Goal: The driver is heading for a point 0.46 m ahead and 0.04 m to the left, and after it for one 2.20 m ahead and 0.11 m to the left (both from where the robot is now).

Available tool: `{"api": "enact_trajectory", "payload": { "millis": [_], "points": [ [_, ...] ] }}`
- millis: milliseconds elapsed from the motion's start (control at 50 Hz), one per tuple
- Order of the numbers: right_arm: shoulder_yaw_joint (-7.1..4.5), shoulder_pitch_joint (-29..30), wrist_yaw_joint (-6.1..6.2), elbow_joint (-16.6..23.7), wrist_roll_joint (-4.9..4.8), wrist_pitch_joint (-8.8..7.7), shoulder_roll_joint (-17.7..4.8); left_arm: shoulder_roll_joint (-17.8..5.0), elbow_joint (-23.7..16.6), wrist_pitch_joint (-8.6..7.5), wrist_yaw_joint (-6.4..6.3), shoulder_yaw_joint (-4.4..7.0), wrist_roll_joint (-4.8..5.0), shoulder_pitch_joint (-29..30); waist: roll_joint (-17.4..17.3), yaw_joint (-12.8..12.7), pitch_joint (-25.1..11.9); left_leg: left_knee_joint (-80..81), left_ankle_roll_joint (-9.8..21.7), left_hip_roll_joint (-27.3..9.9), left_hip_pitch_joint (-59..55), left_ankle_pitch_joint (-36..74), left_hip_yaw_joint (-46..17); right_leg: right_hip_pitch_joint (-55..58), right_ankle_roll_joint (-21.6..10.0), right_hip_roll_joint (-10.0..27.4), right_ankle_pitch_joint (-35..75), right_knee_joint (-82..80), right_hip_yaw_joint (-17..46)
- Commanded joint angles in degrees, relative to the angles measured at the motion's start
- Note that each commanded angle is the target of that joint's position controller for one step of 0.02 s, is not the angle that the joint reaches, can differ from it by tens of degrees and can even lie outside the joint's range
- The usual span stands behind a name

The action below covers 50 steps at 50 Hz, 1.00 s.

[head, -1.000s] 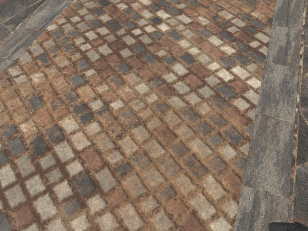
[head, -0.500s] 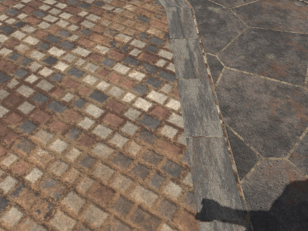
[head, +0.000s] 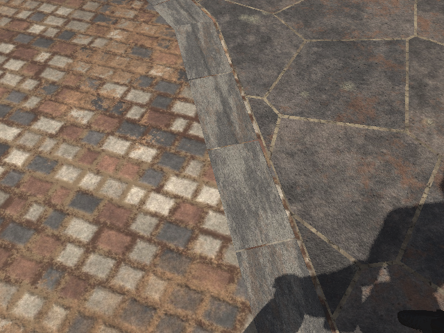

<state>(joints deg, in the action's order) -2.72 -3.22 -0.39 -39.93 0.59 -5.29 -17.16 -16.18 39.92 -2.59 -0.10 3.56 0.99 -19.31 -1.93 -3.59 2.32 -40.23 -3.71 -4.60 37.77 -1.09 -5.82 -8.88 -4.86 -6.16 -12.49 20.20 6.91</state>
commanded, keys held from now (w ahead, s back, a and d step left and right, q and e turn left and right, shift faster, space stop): w+e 0.16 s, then w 0.24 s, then no key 0.60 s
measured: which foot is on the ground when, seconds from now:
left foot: up 0.00-0.14, down 0.16-0.64, up 0.66-0.90, down 0.92-1.00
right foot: down 0.00-0.16, up 0.18-0.60, down 0.62-1.00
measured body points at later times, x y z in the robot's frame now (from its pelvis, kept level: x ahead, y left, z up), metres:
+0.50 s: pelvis +0.26 +0.03 +0.00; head +0.30 +0.03 +0.45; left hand +0.52 +0.22 -0.09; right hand +0.21 -0.24 -0.12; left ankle +0.23 +0.15 -0.75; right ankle +0.37 -0.15 -0.70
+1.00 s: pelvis +0.39 -0.02 -0.01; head +0.40 -0.01 +0.44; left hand +0.57 +0.19 -0.14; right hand +0.42 -0.30 -0.14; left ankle +0.43 +0.11 -0.75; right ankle +0.42 -0.14 -0.75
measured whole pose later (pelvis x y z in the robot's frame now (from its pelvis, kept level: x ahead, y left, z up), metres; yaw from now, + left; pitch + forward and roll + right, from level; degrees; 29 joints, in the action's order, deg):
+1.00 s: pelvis +0.39 -0.02 -0.01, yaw -12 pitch -1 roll -1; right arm -1.3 -12.4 1.6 -50.3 1.3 1.0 -14.4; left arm -12.8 46.8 -0.4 0.0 1.4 -1.2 -9.0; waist 0.3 -0.1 0.8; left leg -32.5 -1.9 -3.1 15.8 -16.1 -1.3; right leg -17.5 -1.1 -2.0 -10.2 28.4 -1.1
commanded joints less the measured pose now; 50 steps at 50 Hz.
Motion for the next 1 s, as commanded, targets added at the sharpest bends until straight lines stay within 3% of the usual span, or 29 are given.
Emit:
{"api": "enact_trajectory", "payload": {
  "millis": [20,100,140,160,180,200,220,240,260,320,380,440,480,540,600,620,640,660,680,700,720,740,800,860,900,920,940,960,1000],
  "points": [
    [-0.60,5.9,-0.67,4.8,-0.79,-1.14,-3.6,-10.4,-2.7,-0.50,-0.68,2.96,0.48,-0.8,6.8,-0.6,-1.8,7.4,-0.1,3.9,-8.8,6.2,2.4,-4.9,-7.7,12.1,7.9,-5.0,10.2],
    [-1.86,4.6,-1.22,5.0,-1.15,-2.08,-6.4,-9.7,-2.0,0.13,-1.02,2.98,0.54,-1.0,9.0,1.1,-2.1,11.9,2.4,4.4,-12.2,-1.0,0.5,0.6,-6.2,14.4,6.2,1.2,17.0],
    [-3.06,-3.3,-0.75,3.1,-0.84,-2.57,-7.9,-7.7,-2.4,0.42,-0.95,2.39,0.30,0.2,9.4,5.3,-5.3,15.3,5.0,4.2,-23.7,-2.4,2.0,-0.6,-3.9,11.5,9.6,8.4,16.4],
    [-3.91,-10.9,-0.26,2.4,0.16,-2.79,-10.5,-4.3,-3.3,0.26,-0.68,1.12,-0.34,0.3,5.1,8.8,-12.4,14.4,8.5,-3.6,-37.2,-4.8,-4.9,-5.9,-1.8,8.2,5.6,22.2,12.5],
    [-5.08,-17.4,-0.23,0.7,1.13,-2.17,-15.5,-0.5,-4.6,-0.28,-0.75,-0.10,0.72,-7.2,-11.6,6.5,-20.2,18.2,17.8,-16.7,-56.7,-15.5,-29.2,-25.2,2.7,-0.3,-15.8,41.6,4.0],
    [-4.49,-18.5,-0.90,-0.2,-0.42,-1.87,-11.9,-4.8,-3.7,-0.56,-0.95,0.32,1.55,-8.8,-14.0,6.9,-19.1,23.0,19.6,-19.6,-57.1,-30.3,-41.9,-34.7,3.5,2.8,-21.2,51.2,4.4],
    [-3.32,-16.0,-0.88,0.2,-0.81,-1.62,-7.6,-8.5,-3.1,-0.39,-0.94,1.30,1.46,-3.9,-7.5,8.2,-11.3,24.4,17.2,-16.8,-50.5,-32.2,-34.3,-36.8,3.9,5.1,-15.9,54.2,4.8],
    [-2.68,-13.2,-0.85,0.5,-0.42,-1.16,-6.0,-8.7,-3.8,-0.21,-1.00,1.37,0.66,0.3,-3.5,7.7,-6.7,24.5,15.3,-14.1,-43.7,-25.9,-25.9,-35.6,4.0,6.9,-11.9,53.6,2.4],
    [-2.17,-11.3,-0.87,0.1,-0.14,-0.88,-4.8,-7.9,-4.6,-0.39,-0.86,1.36,-0.11,3.2,-2.3,6.9,-3.2,25.7,15.1,-11.7,-37.8,-19.0,-20.3,-34.5,4.1,8.2,-9.1,50.7,1.9],
    [-1.63,-10.6,-0.76,-1.2,-0.10,-1.25,-3.6,-4.8,-4.5,-0.35,-0.06,0.91,0.11,2.9,-4.7,4.4,-2.3,28.9,15.1,-8.0,-31.3,-8.2,-11.3,-29.0,4.0,10.4,-5.9,43.8,-0.1],
    [-2.27,-11.9,-0.58,-2.8,-0.91,-1.46,-6.3,-2.9,-5.8,-0.52,0.16,-0.02,-0.63,6.7,-3.3,4.7,-1.5,31.3,16.9,-8.6,-31.0,-1.4,-7.3,-30.2,4.8,11.6,-1.7,35.0,-2.3],
    [-2.31,-12.0,-0.25,-3.9,-1.01,-0.66,-7.6,-1.5,-6.5,-1.26,0.71,-0.84,-0.87,11.4,-2.6,5.8,-0.6,30.6,15.6,-6.8,-29.8,11.4,-0.8,-26.3,5.3,11.0,6.7,23.3,-4.7],
    [-2.26,-14.0,-0.03,-5.2,-1.23,0.04,-8.3,-1.3,-6.8,-1.67,1.13,-0.90,-0.83,14.0,-3.1,6.9,-1.8,28.3,14.1,-5.7,-30.0,18.9,2.5,-21.5,5.6,8.9,12.1,17.6,-6.4],
    [-2.11,-15.8,0.14,-6.8,-1.76,0.98,-8.8,-2.5,-7.6,-1.75,1.77,-0.40,-0.62,16.3,-4.1,6.9,-3.1,24.4,12.5,-6.7,-33.1,19.8,2.3,-17.9,4.2,7.4,13.9,12.2,-5.9],
    [-1.93,-14.1,0.53,-7.1,-2.08,1.43,-8.6,-5.5,-5.0,-1.73,1.51,1.15,-1.74,9.0,-2.8,2.0,-7.0,14.0,9.3,-4.5,-32.4,22.2,3.1,-4.4,0.9,5.4,18.5,4.8,-6.8],
    [-1.16,-15.2,0.58,-6.7,-1.07,1.08,-6.7,-9.0,-4.3,-1.69,0.86,2.09,-2.31,4.8,1.1,0.6,-10.9,5.3,6.6,-1.2,-28.0,14.3,5.4,5.2,-1.3,10.6,36.9,5.6,-2.9],
    [0.69,-21.5,0.19,-6.4,0.58,0.58,-2.0,-11.7,-4.7,-0.97,0.17,2.04,-3.98,1.6,12.5,2.1,-19.1,-12.3,2.6,3.9,-12.1,-15.0,7.1,24.1,-10.2,25.4,58.1,10.5,12.6],
    [1.14,-25.1,-0.12,-8.2,-0.25,1.11,-2.3,-7.6,-3.8,-0.23,0.50,0.97,-2.79,0.5,16.5,1.9,-26.6,-21.0,1.1,4.5,-10.1,-38.3,2.1,24.7,-15.4,30.2,54.6,8.1,20.4],
    [-0.16,-22.1,-0.20,-8.2,-1.30,2.00,-6.8,-5.6,-3.7,0.28,1.02,0.32,-1.69,3.0,11.4,1.5,-21.7,-24.5,0.7,2.4,-8.3,-38.3,0.5,18.4,-13.4,26.7,43.7,5.8,17.4],
    [-0.31,-17.9,0.16,-7.3,-1.72,2.90,-6.7,-4.7,-3.8,0.36,1.20,-0.05,-1.27,6.9,8.7,2.4,-15.5,-24.3,0.4,1.2,-5.9,-36.3,1.6,12.6,-11.0,24.1,35.7,3.8,13.8],
    [-0.34,-16.1,0.78,-7.2,-1.22,3.96,-5.9,-4.2,-3.6,0.23,1.40,-0.34,-1.38,10.3,6.5,3.5,-11.5,-21.4,-0.1,0.0,-6.7,-33.6,1.9,5.6,-9.6,22.3,30.0,1.4,11.1],
    [-0.53,-16.0,1.43,-7.3,-0.72,5.07,-5.7,-4.5,-3.6,0.22,1.42,-0.22,-1.71,13.4,7.2,5.3,-9.5,-17.6,-0.6,-0.9,-10.8,-30.5,1.9,-1.2,-8.4,20.6,24.8,-1.1,8.6],
    [0.02,-18.0,2.37,-8.8,-0.15,6.44,-2.8,-4.6,-2.5,0.38,1.16,0.07,-2.80,16.8,10.1,7.1,-8.7,-8.2,-1.2,0.5,-21.4,-23.5,4.4,-11.0,-7.9,17.0,17.6,-4.0,2.9],
    [0.06,-15.4,2.36,-8.9,0.01,6.56,-2.6,-4.0,-0.6,0.72,0.55,-0.17,-2.39,16.5,9.5,6.2,-8.8,1.2,0.2,1.0,-26.3,-14.4,4.9,-12.0,-7.0,16.5,4.8,-4.6,2.5],
    [0.11,-14.4,2.05,-8.9,0.79,6.41,-2.3,-2.9,0.7,1.11,0.34,-0.67,-1.92,16.3,8.4,6.7,-7.1,8.8,1.8,2.0,-31.1,-8.6,5.7,-14.8,-4.1,14.5,-8.7,-4.2,1.9],
    [0.14,-13.4,2.00,-8.3,1.48,6.31,-3.0,-1.6,2.1,1.13,0.34,-1.18,-2.01,14.4,6.9,6.5,-5.3,12.4,2.9,0.5,-32.2,-6.4,3.8,-16.2,-1.2,12.9,-14.3,-3.8,1.6],
    [-0.15,-12.2,2.22,-7.2,1.38,6.18,-5.5,-1.5,2.9,1.19,0.36,-1.25,-2.40,12.6,3.4,4.9,-2.6,15.9,4.5,-2.8,-30.3,-7.0,0.4,-16.4,1.4,10.4,-17.0,-1.3,0.3],
    [-1.06,-9.7,2.35,-8.0,0.45,6.15,-8.5,-1.7,3.2,1.41,0.12,-0.92,-2.07,10.3,-4.8,2.0,-0.5,16.9,6.3,-2.4,-21.9,-19.8,0.6,-12.2,3.3,7.0,-12.3,0.0,-3.7],
    [0.08,-8.1,2.11,-8.3,0.85,5.19,-3.7,-3.0,3.9,1.73,-0.62,-0.53,-2.00,12.2,-5.2,3.0,0.4,20.2,5.1,-1.0,-15.6,-25.9,0.8,-5.0,3.9,6.8,-5.2,3.8,-4.7]
  ]
}}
